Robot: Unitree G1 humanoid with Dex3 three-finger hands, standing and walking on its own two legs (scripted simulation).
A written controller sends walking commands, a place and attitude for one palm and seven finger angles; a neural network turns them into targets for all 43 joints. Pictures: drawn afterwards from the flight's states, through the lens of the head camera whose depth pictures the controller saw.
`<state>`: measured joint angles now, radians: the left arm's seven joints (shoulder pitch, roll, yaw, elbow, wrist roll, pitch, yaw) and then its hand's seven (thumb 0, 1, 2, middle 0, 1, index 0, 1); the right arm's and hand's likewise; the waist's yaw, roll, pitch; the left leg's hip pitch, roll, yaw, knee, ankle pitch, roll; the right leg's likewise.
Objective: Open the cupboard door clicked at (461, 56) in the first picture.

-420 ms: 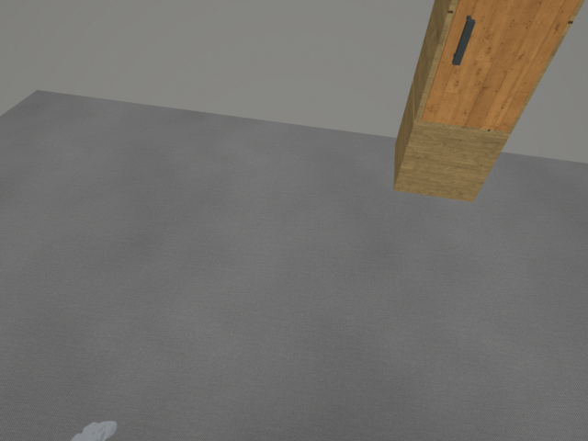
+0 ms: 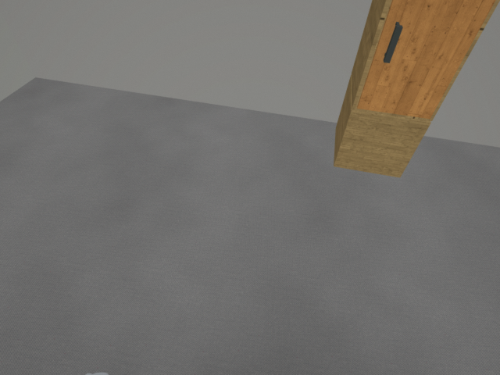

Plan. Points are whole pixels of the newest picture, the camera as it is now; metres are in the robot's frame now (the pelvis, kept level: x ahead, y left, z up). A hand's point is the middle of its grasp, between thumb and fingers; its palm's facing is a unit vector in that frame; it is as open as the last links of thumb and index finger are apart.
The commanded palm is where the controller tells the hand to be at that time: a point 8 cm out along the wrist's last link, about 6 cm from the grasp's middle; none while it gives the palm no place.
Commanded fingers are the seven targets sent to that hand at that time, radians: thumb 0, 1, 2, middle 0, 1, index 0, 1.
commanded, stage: stand and wait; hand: left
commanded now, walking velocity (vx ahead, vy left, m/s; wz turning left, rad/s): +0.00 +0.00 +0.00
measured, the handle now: (392, 42) +1.33 -0.50 -0.01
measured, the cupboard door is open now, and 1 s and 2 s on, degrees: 0 0 0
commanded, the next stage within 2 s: look at it before walking up in 0.52 s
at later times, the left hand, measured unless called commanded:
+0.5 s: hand out of the picture +0.06 +0.24 -0.15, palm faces -0.03 -0.94 -0.34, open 7.4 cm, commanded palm none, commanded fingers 0.00 0.90 0.90 -0.20 -0.30 -0.20 -0.30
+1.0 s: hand out of the picture +0.06 +0.24 -0.15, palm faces -0.04 -0.94 -0.34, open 7.4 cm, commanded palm none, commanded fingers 0.00 0.90 0.90 -0.20 -0.30 -0.20 -0.30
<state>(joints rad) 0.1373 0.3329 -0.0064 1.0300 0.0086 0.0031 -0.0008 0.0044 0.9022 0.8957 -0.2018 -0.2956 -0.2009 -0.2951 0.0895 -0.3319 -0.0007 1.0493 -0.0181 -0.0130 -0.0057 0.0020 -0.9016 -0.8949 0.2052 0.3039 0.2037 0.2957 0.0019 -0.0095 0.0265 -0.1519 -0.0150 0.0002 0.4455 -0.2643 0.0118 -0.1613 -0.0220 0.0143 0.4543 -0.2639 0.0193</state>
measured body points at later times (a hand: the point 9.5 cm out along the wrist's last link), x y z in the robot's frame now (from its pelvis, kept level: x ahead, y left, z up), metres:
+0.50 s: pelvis -0.02 +0.00 +0.00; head -0.02 -0.01 +0.45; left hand +0.06 +0.29 -0.13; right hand +0.05 -0.30 -0.13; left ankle -0.01 +0.11 -0.74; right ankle -0.01 -0.13 -0.74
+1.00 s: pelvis -0.01 -0.01 +0.00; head +0.00 -0.01 +0.45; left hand +0.07 +0.29 -0.13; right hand +0.06 -0.31 -0.13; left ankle -0.01 +0.11 -0.74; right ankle -0.01 -0.13 -0.74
